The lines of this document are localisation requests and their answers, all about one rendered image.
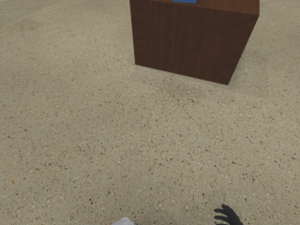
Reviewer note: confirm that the robot right hand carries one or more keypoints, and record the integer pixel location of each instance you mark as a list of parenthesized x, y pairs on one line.
[(231, 217)]

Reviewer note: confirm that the pedestal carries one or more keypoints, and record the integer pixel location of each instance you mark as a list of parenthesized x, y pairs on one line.
[(203, 40)]

